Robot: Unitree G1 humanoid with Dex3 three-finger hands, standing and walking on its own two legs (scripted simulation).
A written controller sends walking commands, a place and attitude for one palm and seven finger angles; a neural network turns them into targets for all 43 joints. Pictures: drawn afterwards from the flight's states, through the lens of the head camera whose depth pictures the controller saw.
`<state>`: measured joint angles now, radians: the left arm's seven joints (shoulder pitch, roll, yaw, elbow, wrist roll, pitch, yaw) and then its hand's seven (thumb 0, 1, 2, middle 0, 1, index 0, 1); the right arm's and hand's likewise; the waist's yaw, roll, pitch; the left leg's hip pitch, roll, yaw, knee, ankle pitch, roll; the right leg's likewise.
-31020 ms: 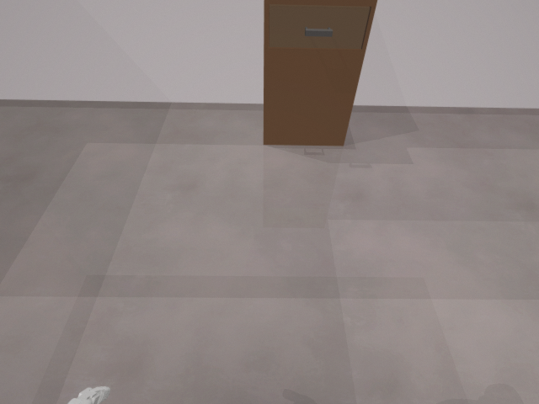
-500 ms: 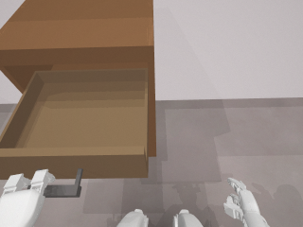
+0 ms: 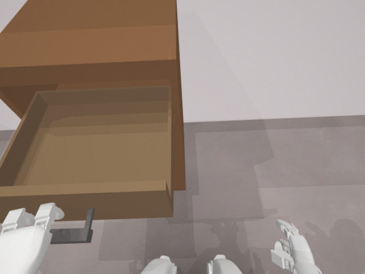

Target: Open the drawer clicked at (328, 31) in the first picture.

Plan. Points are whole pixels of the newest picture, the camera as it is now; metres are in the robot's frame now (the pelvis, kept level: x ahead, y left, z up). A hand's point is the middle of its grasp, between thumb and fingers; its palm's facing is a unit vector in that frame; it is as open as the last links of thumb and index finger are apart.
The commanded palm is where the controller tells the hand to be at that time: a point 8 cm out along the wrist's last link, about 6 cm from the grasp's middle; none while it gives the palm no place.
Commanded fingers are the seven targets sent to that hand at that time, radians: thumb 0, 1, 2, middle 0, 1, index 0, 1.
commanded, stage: lift the hand off the handle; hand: left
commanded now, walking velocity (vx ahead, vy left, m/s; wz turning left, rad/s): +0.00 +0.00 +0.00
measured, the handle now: (63, 225) +0.21 +0.28 -0.01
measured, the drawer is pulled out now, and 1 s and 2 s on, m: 0.30 0.30 0.30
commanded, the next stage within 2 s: none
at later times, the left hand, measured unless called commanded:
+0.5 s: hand (24, 248) +0.15 +0.32 +0.02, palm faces -0.07 -0.02 -1.00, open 13.7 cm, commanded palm +0.14 +0.31 +0.08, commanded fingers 0.00 -0.50 0.30 -0.30 -1.20 -0.30 -1.20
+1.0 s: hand (10, 243) +0.16 +0.32 +0.06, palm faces -0.03 -0.04 -1.00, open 13.5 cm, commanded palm +0.14 +0.31 +0.12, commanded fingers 0.00 -0.50 0.30 -0.30 -1.20 -0.30 -1.20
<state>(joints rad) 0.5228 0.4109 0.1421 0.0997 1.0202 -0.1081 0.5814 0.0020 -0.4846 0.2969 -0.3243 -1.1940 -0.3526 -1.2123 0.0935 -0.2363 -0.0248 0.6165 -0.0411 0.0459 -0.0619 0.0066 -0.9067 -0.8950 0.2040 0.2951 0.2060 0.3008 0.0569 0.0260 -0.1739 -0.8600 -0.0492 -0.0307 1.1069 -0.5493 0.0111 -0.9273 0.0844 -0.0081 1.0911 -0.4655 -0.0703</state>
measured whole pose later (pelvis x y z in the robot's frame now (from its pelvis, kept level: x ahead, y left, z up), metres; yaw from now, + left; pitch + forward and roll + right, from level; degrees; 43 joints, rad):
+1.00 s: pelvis +0.02 +0.03 +0.04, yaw +0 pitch +11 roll -1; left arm 0.67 0.44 0.13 -0.12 0.97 -0.11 0.45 0.00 -0.48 0.30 -0.32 -1.20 -0.39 -1.22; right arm 0.14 -0.24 -0.02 0.56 -0.03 0.04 -0.01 0.01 -0.91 -0.90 0.20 0.30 0.21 0.30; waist 0.07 0.06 -0.15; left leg -0.60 -0.06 -0.03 0.89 -0.49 0.05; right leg -0.65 0.07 0.01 0.86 -0.40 -0.03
